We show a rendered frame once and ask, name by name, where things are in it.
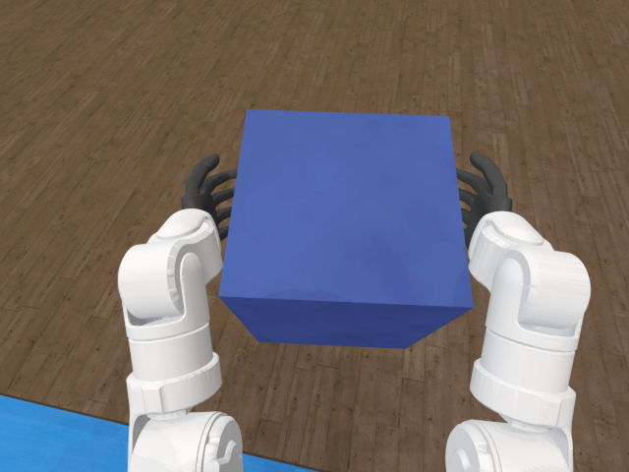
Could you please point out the right robot hand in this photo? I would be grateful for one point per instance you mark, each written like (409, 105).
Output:
(491, 193)

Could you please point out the left robot hand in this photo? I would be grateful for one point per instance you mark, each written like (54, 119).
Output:
(198, 191)

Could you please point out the left robot upper arm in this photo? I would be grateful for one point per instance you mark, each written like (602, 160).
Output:
(197, 442)

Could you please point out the right robot upper arm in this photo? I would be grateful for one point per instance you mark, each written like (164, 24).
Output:
(485, 446)

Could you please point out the left robot forearm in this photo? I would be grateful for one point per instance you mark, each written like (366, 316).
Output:
(162, 287)

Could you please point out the carton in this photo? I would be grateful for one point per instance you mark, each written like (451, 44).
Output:
(346, 229)

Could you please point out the right robot forearm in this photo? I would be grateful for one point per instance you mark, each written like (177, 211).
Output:
(537, 302)

